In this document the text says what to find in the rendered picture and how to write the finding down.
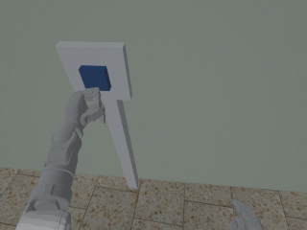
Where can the robot left forearm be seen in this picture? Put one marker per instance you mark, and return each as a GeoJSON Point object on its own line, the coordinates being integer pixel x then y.
{"type": "Point", "coordinates": [53, 189]}

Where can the panel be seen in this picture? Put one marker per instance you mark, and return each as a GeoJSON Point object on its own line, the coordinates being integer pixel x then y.
{"type": "Point", "coordinates": [113, 55]}

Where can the left robot upper arm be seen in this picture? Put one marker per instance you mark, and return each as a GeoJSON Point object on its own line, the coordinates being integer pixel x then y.
{"type": "Point", "coordinates": [58, 219]}

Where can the button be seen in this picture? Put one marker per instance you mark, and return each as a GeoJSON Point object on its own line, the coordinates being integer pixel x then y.
{"type": "Point", "coordinates": [95, 76]}

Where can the right robot hand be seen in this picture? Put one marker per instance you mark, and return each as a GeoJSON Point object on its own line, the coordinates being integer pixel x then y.
{"type": "Point", "coordinates": [250, 221]}

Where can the left robot hand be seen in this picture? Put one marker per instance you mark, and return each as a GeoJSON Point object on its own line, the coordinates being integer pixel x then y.
{"type": "Point", "coordinates": [77, 111]}

